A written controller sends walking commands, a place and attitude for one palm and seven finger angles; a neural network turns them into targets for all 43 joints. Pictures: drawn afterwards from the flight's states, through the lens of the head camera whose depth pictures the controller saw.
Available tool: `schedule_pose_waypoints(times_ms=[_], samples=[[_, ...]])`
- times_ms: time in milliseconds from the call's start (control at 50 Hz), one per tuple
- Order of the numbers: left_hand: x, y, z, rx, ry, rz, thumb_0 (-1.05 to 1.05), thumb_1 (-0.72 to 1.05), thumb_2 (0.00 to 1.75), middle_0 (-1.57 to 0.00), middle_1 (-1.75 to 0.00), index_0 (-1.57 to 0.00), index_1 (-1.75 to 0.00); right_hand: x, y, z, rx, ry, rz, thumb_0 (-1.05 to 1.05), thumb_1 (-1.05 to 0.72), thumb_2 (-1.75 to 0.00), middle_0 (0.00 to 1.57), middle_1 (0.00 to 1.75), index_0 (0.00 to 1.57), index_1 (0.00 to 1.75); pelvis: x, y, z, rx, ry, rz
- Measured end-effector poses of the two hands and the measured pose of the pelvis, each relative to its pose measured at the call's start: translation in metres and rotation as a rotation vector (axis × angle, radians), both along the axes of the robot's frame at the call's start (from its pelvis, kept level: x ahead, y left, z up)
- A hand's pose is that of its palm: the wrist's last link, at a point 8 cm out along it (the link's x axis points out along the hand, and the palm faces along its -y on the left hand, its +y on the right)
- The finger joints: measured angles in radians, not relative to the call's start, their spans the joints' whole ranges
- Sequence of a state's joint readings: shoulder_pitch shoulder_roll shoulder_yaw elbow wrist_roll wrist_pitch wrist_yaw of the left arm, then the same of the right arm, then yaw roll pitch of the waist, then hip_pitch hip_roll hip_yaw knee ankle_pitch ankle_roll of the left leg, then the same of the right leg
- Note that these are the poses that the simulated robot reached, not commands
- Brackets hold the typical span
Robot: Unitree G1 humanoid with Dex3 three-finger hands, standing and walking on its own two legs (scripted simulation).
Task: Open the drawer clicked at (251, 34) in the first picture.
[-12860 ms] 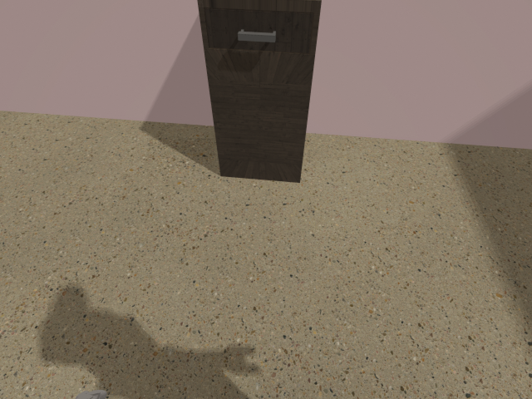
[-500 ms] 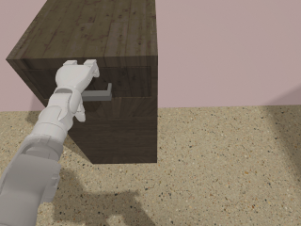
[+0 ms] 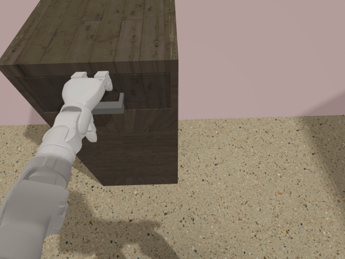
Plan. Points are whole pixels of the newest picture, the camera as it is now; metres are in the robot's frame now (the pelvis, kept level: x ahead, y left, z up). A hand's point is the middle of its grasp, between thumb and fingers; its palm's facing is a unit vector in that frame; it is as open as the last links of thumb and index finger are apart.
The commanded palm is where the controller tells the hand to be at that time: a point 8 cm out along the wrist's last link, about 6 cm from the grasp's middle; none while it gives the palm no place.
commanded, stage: lower the fingers behind the handle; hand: left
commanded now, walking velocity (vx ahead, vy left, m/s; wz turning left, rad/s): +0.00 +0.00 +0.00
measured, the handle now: (99, 102) +0.52 +0.20 +0.02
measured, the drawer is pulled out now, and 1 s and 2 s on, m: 0.00 0.00 0.00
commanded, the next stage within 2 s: close the thumb around the handle in 1.28 s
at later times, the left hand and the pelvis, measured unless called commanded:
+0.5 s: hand (94, 116) +0.47 +0.20 +0.02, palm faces -0.06 -0.02 -1.00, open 13.9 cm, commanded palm +0.45 +0.20 +0.08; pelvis +0.00 +0.00 -0.01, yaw +0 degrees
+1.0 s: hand (97, 121) +0.47 +0.20 +0.00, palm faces -0.06 -0.02 -1.00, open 13.9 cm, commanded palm +0.45 +0.20 +0.06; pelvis -0.01 +0.01 -0.02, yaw +0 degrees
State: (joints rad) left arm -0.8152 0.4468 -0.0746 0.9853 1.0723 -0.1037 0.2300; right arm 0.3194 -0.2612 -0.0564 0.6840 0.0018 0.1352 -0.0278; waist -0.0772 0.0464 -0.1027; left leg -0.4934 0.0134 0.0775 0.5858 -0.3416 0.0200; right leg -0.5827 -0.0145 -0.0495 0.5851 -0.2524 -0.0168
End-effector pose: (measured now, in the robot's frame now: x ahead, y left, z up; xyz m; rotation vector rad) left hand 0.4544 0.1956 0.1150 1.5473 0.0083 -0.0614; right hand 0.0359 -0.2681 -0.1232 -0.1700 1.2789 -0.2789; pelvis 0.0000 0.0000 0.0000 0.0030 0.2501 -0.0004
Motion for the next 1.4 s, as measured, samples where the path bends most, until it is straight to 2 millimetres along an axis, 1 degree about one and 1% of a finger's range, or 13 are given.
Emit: schedule_pose_waypoints(times_ms=[160,300,440,600,680,820,960,1120,1260,1400], samples=[[0.0,0.01,-0.014,0.016,0.025,0.039,0.0,-0.49,0.3,-0.32,-1.2,-0.32,-1.2,-0.004,0.001,-0.002,0.001,0.018,-0.006,0.0,-0.91,-0.9,0.2,0.3,0.2,0.3,0.001,0.001,-0.002,-0.003,0.015,0.0],[-0.001,0.008,-0.022,-0.004,0.02,0.006,0.0,-0.49,0.3,-0.32,-1.2,-0.32,-1.2,-0.009,0.0,-0.003,-0.011,0.04,-0.003,0.0,-0.91,-0.9,0.2,0.3,0.2,0.3,0.002,0.002,-0.004,-0.005,0.027,0.004],[-0.002,0.009,-0.03,0.008,0.009,0.019,0.0,-0.49,0.3,-0.32,-1.2,-0.32,-1.2,-0.012,0.001,-0.005,-0.007,0.049,-0.007,0.0,-0.91,-0.9,0.2,0.3,0.2,0.3,0.002,0.004,-0.006,-0.007,0.041,0.003],[-0.002,0.003,-0.04,-0.005,0.015,0.012,0.0,-0.49,0.3,-0.32,-1.2,-0.32,-1.2,-0.015,0.003,-0.007,-0.005,0.053,-0.008,0.0,-0.91,-0.9,0.2,0.3,0.2,0.3,0.0,0.004,-0.009,-0.008,0.051,0.003],[-0.002,0.006,-0.044,-0.005,0.01,0.027,0.0,-0.49,0.3,-0.32,-1.2,-0.32,-1.2,-0.017,0.004,-0.009,-0.003,0.056,-0.011,0.0,-0.91,-0.9,0.2,0.3,0.2,0.3,-0.001,0.004,-0.01,-0.007,0.057,-0.003],[-0.005,0.013,-0.057,0.016,0.041,0.038,0.0,-0.49,0.3,-0.32,-1.2,-0.32,-1.2,-0.023,0.003,-0.011,-0.012,0.069,-0.008,0.0,-0.91,-0.9,0.2,0.3,0.2,0.3,-0.005,0.004,-0.013,-0.009,0.069,0.004],[-0.001,0.009,-0.059,0.006,0.019,0.022,0.0,-0.49,0.3,-0.31,-1.2,-0.32,-1.2,-0.031,0.0,-0.013,-0.024,0.096,-0.006,0.0,-0.91,-0.9,0.2,0.3,0.2,0.3,-0.006,0.005,-0.018,-0.013,0.09,0.011],[0.002,0.001,-0.061,0.006,0.01,0.027,0.0,-0.49,0.3,-0.31,-1.2,-0.32,-1.2,-0.039,0.002,-0.016,-0.012,0.11,-0.021,0.0,-0.91,-0.9,0.2,0.3,0.2,0.3,-0.007,0.005,-0.019,-0.014,0.093,0.006],[0.003,0.001,-0.061,0.008,0.022,0.037,0.0,-0.49,0.3,-0.32,-1.2,-0.32,-1.2,-0.039,0.005,-0.016,-0.002,0.106,-0.027,0.0,-0.91,-0.9,0.2,0.3,0.2,0.3,-0.007,0.005,-0.018,-0.011,0.088,0.001],[0.004,0.003,-0.06,0.008,0.029,0.032,0.0,-0.49,0.3,-0.32,-1.2,-0.32,-1.21,-0.035,0.004,-0.015,-0.011,0.097,-0.021,0.0,-0.91,-0.9,0.2,0.3,0.2,0.3,-0.007,0.004,-0.017,-0.011,0.089,0.002]])
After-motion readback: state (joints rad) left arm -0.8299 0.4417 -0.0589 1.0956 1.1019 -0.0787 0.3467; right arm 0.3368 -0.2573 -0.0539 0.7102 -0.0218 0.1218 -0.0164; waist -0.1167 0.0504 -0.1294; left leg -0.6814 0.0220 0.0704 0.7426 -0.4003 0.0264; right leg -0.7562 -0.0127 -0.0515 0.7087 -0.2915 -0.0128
